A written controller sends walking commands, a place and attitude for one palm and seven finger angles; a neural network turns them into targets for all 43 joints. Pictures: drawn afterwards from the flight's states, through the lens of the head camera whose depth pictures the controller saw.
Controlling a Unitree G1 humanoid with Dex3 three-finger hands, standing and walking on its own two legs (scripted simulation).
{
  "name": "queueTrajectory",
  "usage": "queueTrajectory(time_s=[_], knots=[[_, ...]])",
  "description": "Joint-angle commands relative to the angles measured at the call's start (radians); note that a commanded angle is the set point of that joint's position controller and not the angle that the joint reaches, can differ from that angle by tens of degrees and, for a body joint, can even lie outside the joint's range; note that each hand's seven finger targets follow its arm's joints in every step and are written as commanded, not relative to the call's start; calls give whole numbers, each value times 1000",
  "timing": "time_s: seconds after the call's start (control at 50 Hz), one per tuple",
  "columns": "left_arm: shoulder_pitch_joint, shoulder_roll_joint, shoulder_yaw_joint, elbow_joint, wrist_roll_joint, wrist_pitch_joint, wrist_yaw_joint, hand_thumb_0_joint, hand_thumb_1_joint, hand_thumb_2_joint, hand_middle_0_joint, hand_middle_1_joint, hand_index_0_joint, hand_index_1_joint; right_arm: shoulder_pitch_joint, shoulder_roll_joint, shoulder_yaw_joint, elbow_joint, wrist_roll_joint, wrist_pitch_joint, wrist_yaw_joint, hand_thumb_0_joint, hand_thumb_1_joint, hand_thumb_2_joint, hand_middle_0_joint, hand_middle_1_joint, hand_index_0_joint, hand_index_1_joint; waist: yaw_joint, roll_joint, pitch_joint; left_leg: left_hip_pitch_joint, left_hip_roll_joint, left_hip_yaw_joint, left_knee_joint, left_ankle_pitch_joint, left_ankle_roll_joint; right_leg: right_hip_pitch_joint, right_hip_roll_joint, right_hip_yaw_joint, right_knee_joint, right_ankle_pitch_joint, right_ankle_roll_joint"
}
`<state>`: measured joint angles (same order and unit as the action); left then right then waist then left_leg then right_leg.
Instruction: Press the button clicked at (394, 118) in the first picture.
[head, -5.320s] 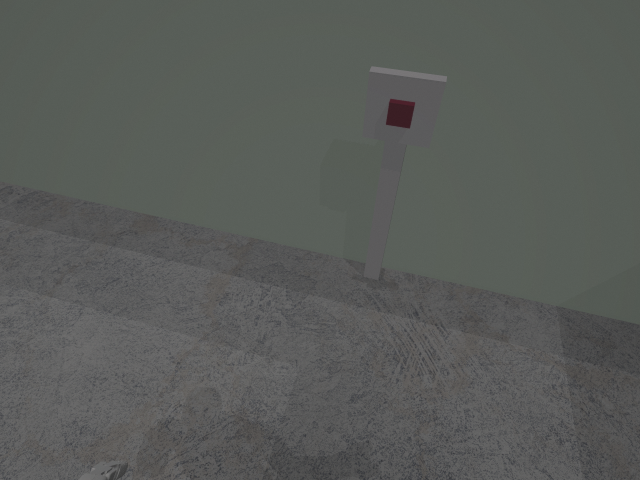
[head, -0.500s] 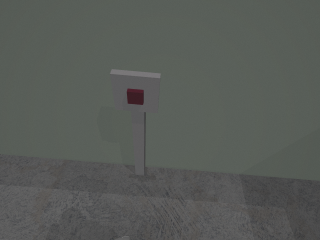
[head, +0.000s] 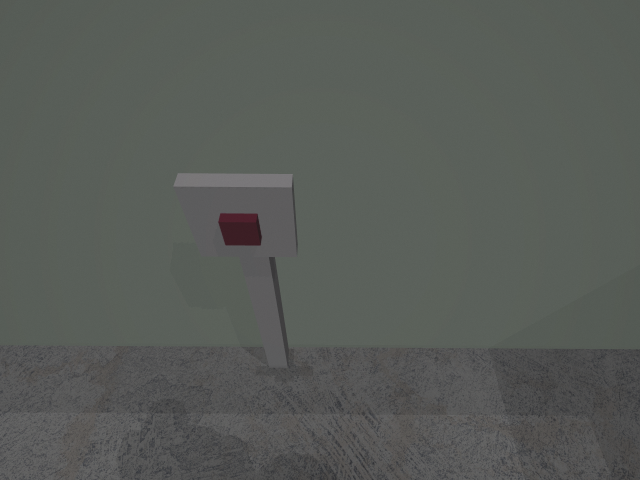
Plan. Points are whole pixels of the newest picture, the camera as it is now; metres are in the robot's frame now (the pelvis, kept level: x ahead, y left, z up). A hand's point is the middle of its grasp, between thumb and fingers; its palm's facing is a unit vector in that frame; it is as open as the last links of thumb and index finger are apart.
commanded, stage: come to a stop and stand still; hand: left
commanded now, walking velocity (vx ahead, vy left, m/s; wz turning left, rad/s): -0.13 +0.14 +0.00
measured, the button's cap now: (241, 228) +0.49 +0.16 -0.03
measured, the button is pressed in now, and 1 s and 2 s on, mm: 0 0 0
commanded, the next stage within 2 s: look again from close up in 0.64 s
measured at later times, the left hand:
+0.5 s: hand out of the picture -0.01 +0.20 -0.17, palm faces +0.10 -0.97 -0.21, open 7.4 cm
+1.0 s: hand out of the picture -0.03 +0.17 -0.17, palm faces +0.02 -0.97 -0.23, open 7.3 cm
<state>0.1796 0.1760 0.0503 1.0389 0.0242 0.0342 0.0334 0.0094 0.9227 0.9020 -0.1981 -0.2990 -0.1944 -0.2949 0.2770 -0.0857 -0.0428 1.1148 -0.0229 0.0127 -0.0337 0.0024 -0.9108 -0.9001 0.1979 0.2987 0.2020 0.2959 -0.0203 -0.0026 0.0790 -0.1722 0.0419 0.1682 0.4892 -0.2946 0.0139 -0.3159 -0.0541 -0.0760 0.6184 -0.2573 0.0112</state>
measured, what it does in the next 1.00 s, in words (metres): steps on the spot: right foot, then left foot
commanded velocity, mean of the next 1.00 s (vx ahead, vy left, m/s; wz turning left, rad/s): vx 0.03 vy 0.01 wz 0.00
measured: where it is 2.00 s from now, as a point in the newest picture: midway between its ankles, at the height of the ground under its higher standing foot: outside the picture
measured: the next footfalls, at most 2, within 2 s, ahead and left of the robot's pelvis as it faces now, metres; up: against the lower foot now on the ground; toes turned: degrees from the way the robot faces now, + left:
right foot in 0.02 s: +0.00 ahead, -0.11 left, +0.00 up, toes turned -2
left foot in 0.46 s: -0.04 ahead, +0.14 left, +0.00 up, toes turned +2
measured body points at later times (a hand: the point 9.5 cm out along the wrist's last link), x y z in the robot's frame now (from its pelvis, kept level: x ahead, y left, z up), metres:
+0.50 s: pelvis -0.04 +0.01 +0.00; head -0.04 +0.02 +0.45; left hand -0.02 +0.25 -0.16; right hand +0.02 -0.23 -0.14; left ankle -0.08 +0.14 -0.74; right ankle +0.02 -0.11 -0.73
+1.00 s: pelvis -0.02 +0.00 +0.00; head +0.00 -0.03 +0.44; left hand -0.03 +0.22 -0.15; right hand -0.03 -0.20 -0.18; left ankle -0.08 +0.14 -0.74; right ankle -0.04 -0.10 -0.74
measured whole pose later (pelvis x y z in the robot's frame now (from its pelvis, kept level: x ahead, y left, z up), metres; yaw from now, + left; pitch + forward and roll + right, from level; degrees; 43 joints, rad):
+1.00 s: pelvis -0.02 +0.00 +0.00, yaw +0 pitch +0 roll +0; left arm 0.28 0.11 -0.01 1.14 0.01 -0.03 0.04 0.02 0.93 0.90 -0.20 -0.30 -0.20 -0.30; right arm 0.31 -0.14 0.01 1.09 -0.02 -0.02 -0.03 0.01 -0.92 -0.90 0.19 0.30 0.20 0.30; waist -0.01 0.07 0.03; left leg -0.16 0.04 0.03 0.53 -0.37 -0.03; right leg -0.23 -0.01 -0.05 0.57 -0.34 -0.02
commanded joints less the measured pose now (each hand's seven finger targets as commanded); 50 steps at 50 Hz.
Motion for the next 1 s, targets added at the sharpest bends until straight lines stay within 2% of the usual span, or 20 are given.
queueTrajectory(time_s=[0.0, 0.02, 0.06, 0.1, 0.16, 0.3, 0.36, 0.4, 0.44, 0.46, 0.5, 0.56, 0.62, 0.66, 0.7, 0.72, 0.74, 0.78, 0.84, 0.98], knots=[[152, 160, 31, -23, 7, -42, 12, 0, 900, 900, -200, -300, -200, -300, 86, -116, -45, -66, 16, -4, 0, 0, -900, -900, 200, 300, 200, 300, 21, -161, -158, -145, 31, -39, 225, 58, -26, 267, -263, 235, -160, 864, -100], [175, 178, 31, -26, -1, -42, 12, 0, 900, 900, -200, -300, -200, -300, 51, -100, -39, -82, 21, 14, -3, 0, -900, -900, 200, 300, 200, 300, 54, -199, -184, -180, -30, -95, 383, -328, -38, 255, -357, 286, -187, 1034, -201], [99, 149, 29, -43, -1, -38, 20, 0, 900, 900, -200, -300, -200, -300, 33, -116, -42, -87, 17, 34, -7, 0, -900, -900, 200, 300, 200, 300, 30, -204, -165, -222, -21, -195, 570, -311, -39, 200, -325, 268, -206, 911, -237], [54, 137, 27, -66, -1, -36, 21, 0, 900, 900, -200, -300, -200, -300, 10, -127, -42, -80, 14, 38, 1, 0, -900, -900, 200, 300, 200, 300, 27, -129, -129, -259, -20, -200, 647, -220, -53, 169, -275, 219, -216, 779, -216], [41, 140, 35, -80, 0, -38, 20, 0, 900, 900, -200, -300, -200, -300, 3, -142, -44, -89, 9, 44, 12, 0, -900, -900, 200, 300, 200, 300, 30, -138, -127, -263, -16, -195, 618, -147, -70, 158, -255, 191, -262, 563, -188], [67, 188, 47, -80, 13, -32, 6, 0, 900, 900, -200, -300, -200, -300, -48, -150, -25, -132, 10, 21, 27, 0, -900, -900, 200, 300, 200, 300, 67, -179, -114, -170, -14, -144, 268, -159, -54, 148, -238, 256, -350, 122, -186], [54, 174, 38, -63, 7, -30, -1, 0, 900, 900, -200, -300, -200, -300, 15, -140, -12, -107, 9, 6, 24, 0, -900, -900, 200, 300, 200, 300, 41, -168, -115, -24, -28, -115, 48, -77, -39, 76, -183, 234, -367, -48, -145], [26, 136, 23, -57, -7, -24, -6, 0, 900, 900, -200, -300, -200, -300, 98, -153, -4, -68, 7, -8, 19, 0, -900, -900, 200, 300, 200, 300, -1, -91, -107, 141, -4, -140, -139, 9, -23, -59, -112, 179, -323, -204, -68], [37, 63, 5, -61, -16, -20, -16, 0, 900, 900, -200, -300, -200, -300, 63, -237, -6, -85, -8, -17, 12, 0, -900, -900, 200, 300, 200, 300, 18, 155, -17, -84, 194, -390, -322, -265, 48, -33, -5, 51, -171, -112, -4], [28, 63, 2, -58, -9, -15, -21, 0, 900, 900, -200, -300, -200, -300, 9, -255, -9, -95, -7, -18, 10, 0, -900, -900, 200, 300, 200, 300, 28, 206, 27, -194, 244, -472, -395, -375, 78, 3, 11, 20, -88, -76, 9], [55, 58, -1, -21, 5, -11, -28, 0, 900, 900, -200, -300, -200, -300, -56, -232, 1, -101, -4, -23, 2, 0, -900, -900, 200, 300, 200, 300, 43, 237, 76, -245, 215, -432, -428, -356, 80, 29, 18, 32, 38, -60, 7], [97, 51, -7, 5, 2, -22, -35, 0, 900, 900, -200, -300, -200, -300, -21, -218, 5, -78, 0, -31, -9, 0, -900, -900, 200, 300, 200, 300, 36, 150, 63, -83, 198, -370, -355, -122, 97, -66, 20, 47, 91, -112, 2], [93, 31, -18, 16, -8, -39, -32, 0, 900, 900, -200, -300, -200, -300, 47, -210, 2, -39, 0, -38, -14, 0, -900, -900, 200, 300, 200, 300, 13, 140, -4, 62, 184, -316, -225, 288, 103, -29, 17, 30, -70, -96, 11], [158, 46, -19, 54, -16, -52, -24, 0, 900, 900, -200, -300, -200, -300, 68, -195, 4, -19, 10, -42, -17, 0, -900, -900, 200, 300, 200, 300, 27, 87, -51, 53, 132, -255, -105, 473, 55, 128, 2, 53, -258, 139, 0], [210, 80, -21, 90, -20, -62, -11, 0, 900, 900, -200, -300, -200, -300, 81, -152, 15, -12, 20, -51, -14, 0, -900, -900, 200, 300, 200, 300, 24, 29, -106, -6, 75, -202, -81, 345, 4, 261, -86, 119, -240, 389, -35], [234, 93, -30, 126, -3, -67, 41, 0, 900, 900, -200, -300, -200, -300, 3, -183, 22, -62, 23, -55, -2, 0, -900, -900, 200, 300, 200, 300, 37, 46, -14, -59, 63, -152, 56, 381, -21, 155, -92, 142, -191, 605, -38], [218, 110, -30, 91, -12, -74, 31, 0, 900, 900, -200, -300, -200, -300, 58, -130, 29, -66, 14, -43, 4, 0, -900, -900, 200, 300, 200, 300, 9, -9, -62, -69, 40, -166, 28, 37, -5, 141, -101, 148, -214, 257, -67], [171, 90, -32, 65, -9, -81, 15, 0, 900, 900, -200, -300, -200, -300, 95, -127, 33, -79, 3, -38, 14, 0, -900, -900, 200, 300, 200, 300, -5, -37, -64, -61, 30, -174, 18, 15, 2, 73, -75, 158, -227, -10, -82], [176, 65, -35, 65, -14, -88, 10, 0, 900, 900, -200, -300, -200, -300, 119, -130, 39, -70, 7, -54, 8, 0, -900, -900, 200, 300, 200, 300, 1, 2, -110, -35, 56, -194, 1, 242, 11, 145, -50, 119, -132, 255, -77], [161, 62, -35, 62, -17, -74, 10, 0, 900, 900, -200, -300, -200, -300, 101, -131, 43, -53, 9, -46, -2, 0, -900, -900, 200, 300, 200, 300, 12, -19, -14, -47, 51, -185, -37, 235, 7, 133, -46, 112, -132, 294, -66]])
